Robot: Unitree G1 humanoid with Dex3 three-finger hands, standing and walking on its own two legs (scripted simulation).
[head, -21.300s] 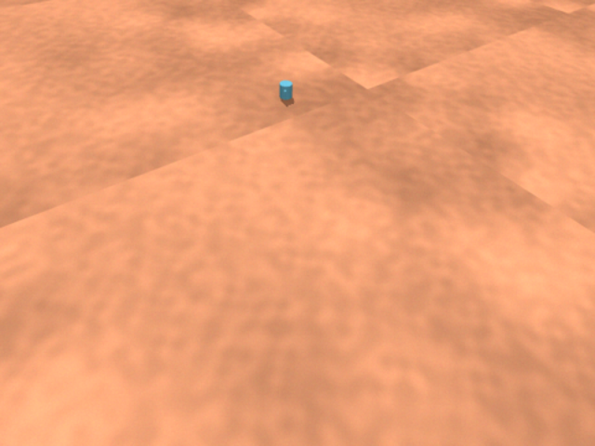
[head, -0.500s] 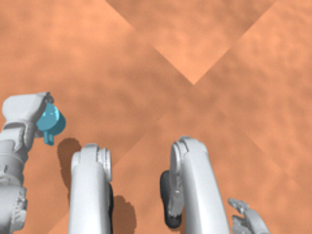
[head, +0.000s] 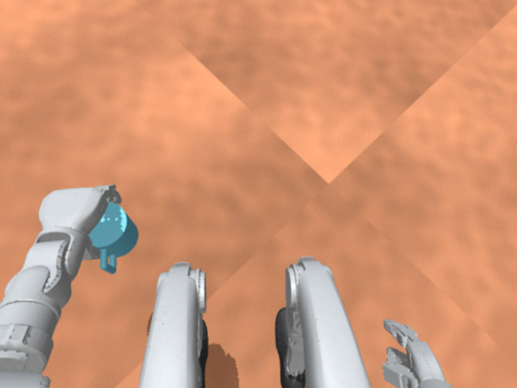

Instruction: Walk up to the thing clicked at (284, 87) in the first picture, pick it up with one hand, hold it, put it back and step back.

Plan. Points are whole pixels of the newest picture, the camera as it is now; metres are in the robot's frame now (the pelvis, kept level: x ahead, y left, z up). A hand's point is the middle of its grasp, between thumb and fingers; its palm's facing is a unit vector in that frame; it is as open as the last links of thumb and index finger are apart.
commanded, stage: lift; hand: left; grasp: from above
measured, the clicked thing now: (109, 239) +0.36 +0.25 -0.17
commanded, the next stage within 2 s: hold in 0.98 s
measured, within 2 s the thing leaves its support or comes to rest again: neither
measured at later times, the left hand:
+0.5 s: hand (39, 198) +0.35 +0.24 +0.08, palm faces -0.44 -0.09 -0.90, open 10.6 cm
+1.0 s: hand (4, 135) +0.37 +0.23 +0.17, palm faces -0.44 -0.09 -0.89, open 10.7 cm
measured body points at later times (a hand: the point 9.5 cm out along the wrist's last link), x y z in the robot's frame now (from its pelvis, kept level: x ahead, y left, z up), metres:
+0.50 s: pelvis +0.03 +0.00 +0.17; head +0.11 +0.01 +0.61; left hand +0.36 +0.24 +0.14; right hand +0.15 -0.27 +0.06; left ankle +0.08 +0.11 -0.44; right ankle +0.10 -0.14 -0.44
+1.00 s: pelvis +0.06 +0.00 +0.26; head +0.11 +0.00 +0.70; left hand +0.39 +0.23 +0.23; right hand +0.16 -0.26 +0.14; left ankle +0.08 +0.11 -0.44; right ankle +0.10 -0.14 -0.44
